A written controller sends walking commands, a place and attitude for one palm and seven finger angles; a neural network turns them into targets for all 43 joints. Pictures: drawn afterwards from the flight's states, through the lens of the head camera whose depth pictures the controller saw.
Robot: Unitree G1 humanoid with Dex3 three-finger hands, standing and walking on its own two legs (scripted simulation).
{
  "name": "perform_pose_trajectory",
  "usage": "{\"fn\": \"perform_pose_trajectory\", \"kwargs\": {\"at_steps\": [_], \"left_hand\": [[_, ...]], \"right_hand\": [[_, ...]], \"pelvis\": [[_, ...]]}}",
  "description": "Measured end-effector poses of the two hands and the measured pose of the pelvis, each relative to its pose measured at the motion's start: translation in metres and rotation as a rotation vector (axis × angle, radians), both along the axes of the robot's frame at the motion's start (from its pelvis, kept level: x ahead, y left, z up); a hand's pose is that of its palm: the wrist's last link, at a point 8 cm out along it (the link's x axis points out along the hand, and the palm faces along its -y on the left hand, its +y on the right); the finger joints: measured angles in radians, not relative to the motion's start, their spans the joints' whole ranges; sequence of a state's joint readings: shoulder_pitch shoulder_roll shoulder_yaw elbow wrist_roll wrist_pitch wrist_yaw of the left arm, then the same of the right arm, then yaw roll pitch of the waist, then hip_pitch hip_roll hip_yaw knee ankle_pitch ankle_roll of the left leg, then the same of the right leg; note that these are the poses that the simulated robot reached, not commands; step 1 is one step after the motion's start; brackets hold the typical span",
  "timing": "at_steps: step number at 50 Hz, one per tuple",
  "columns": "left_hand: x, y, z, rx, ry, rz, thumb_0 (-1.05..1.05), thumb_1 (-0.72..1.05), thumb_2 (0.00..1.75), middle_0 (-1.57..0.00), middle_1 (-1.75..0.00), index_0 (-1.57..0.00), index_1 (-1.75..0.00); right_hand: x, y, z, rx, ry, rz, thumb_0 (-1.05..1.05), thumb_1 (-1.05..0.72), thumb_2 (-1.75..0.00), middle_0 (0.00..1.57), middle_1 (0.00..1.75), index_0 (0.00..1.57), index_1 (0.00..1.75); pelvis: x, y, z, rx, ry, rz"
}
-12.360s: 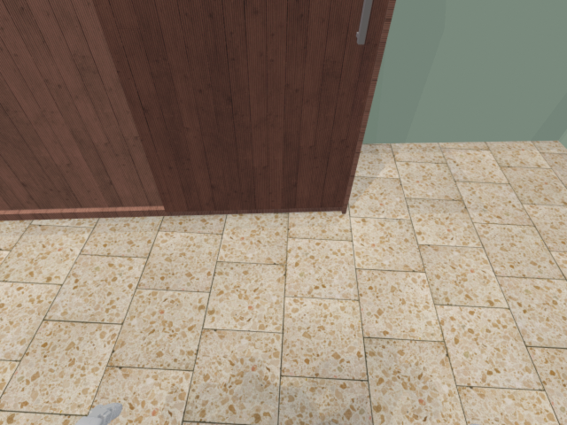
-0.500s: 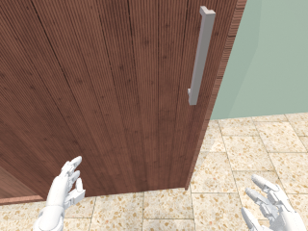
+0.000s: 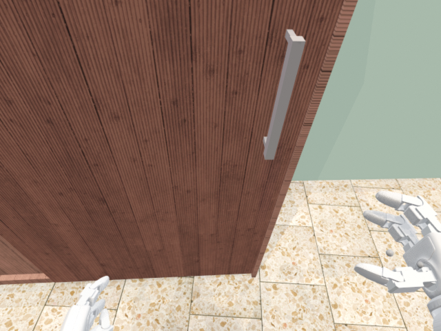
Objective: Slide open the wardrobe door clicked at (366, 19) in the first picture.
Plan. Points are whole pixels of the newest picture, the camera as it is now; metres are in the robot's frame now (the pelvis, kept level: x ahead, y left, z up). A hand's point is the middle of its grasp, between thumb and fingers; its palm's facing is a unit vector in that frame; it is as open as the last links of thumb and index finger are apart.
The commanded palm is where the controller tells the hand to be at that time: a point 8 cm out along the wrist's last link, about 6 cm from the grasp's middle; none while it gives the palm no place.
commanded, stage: raise the hand with hooked fingers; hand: right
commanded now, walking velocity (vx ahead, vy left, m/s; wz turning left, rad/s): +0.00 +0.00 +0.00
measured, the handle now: (278, 102) +0.47 -0.08 +0.20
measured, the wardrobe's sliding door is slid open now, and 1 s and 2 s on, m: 0.00 0.00 0.00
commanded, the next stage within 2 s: move the hooked fingers beside the handle in 1.10 s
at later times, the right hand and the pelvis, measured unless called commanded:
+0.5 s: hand out of the picture +0.26 -0.29 +0.20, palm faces +0.00 +0.99 -0.16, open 13.9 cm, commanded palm +0.23 -0.33 +0.21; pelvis +0.00 -0.02 +0.02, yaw -1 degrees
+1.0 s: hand out of the picture +0.28 -0.29 +0.22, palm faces +0.05 +0.99 -0.12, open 13.9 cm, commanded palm +0.24 -0.32 +0.23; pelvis +0.01 +0.00 +0.02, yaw -1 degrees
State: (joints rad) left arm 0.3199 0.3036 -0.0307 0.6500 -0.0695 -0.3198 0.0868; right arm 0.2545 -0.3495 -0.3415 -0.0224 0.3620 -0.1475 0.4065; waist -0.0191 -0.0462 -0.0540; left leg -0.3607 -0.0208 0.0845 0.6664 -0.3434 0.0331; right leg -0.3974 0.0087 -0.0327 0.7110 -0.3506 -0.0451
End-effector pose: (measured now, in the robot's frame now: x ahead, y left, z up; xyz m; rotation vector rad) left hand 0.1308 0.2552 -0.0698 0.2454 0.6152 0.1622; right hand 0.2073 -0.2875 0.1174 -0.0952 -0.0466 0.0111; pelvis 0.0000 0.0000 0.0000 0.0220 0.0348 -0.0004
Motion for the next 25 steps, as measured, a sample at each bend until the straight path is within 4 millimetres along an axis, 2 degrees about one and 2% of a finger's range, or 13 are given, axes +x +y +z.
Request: {"fn": "perform_pose_trajectory", "kwargs": {"at_steps": [3, 5, 11, 14, 21, 25], "left_hand": [[0.014, -0.001, 0.010, 0.022, -0.047, -0.002, 0.02, 0.90, 0.90, -0.20, -0.30, -0.20, -0.30], [0.025, -0.006, 0.019, 0.026, -0.087, -0.009, 0.02, 0.90, 0.90, -0.20, -0.30, -0.20, -0.30], [0.056, -0.036, 0.041, -0.008, -0.192, -0.079, 0.02, 0.90, 0.90, -0.20, -0.30, -0.20, -0.30], [0.067, -0.053, 0.044, -0.041, -0.207, -0.120, 0.01, 0.90, 0.90, -0.20, -0.30, -0.20, -0.30], [0.072, -0.076, 0.036, -0.090, -0.155, -0.170, 0.01, 0.90, 0.90, -0.21, -0.30, -0.20, -0.30], [0.068, -0.079, 0.033, -0.089, -0.118, -0.182, 0.01, 0.90, 0.90, -0.21, -0.30, -0.20, -0.30]], "right_hand": [[0.005, -0.001, -0.005, -0.001, 0.069, 0.045, 0.00, 0.13, -0.46, 0.27, 0.96, 0.27, 0.96], [0.009, -0.004, 0.001, -0.009, 0.068, 0.054, 0.00, 0.18, -0.44, 0.28, 0.99, 0.28, 0.99], [0.016, -0.029, 0.054, -0.034, -0.119, -0.005, 0.00, 0.32, -0.38, 0.29, 1.08, 0.29, 1.08], [0.020, -0.042, 0.068, -0.031, -0.125, -0.026, 0.00, 0.38, -0.35, 0.30, 1.13, 0.29, 1.13], [0.029, -0.050, 0.067, -0.044, 0.039, 0.000, -0.01, 0.47, -0.32, 0.30, 1.18, 0.30, 1.18], [0.029, -0.053, 0.092, -0.068, -0.050, -0.003, -0.01, 0.48, -0.31, 0.30, 1.19, 0.30, 1.19]], "pelvis": [[0.000, -0.005, 0.002, 0.001, -0.014, -0.003], [0.000, -0.008, 0.004, 0.000, -0.026, -0.002], [0.005, -0.012, 0.010, 0.000, -0.062, -0.006], [0.005, -0.015, 0.012, 0.000, -0.072, -0.012], [0.002, -0.018, 0.015, -0.004, -0.072, -0.020], [0.004, -0.017, 0.017, -0.003, -0.081, -0.021]]}}
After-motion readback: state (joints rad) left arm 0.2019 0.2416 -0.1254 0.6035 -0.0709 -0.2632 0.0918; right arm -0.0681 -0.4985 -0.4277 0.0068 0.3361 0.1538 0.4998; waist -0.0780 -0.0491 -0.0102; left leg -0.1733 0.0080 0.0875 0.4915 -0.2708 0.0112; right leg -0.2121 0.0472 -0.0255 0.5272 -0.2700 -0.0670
